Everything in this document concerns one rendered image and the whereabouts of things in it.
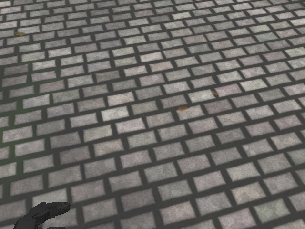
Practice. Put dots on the robot left hand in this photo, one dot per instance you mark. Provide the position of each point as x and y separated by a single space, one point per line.
42 212

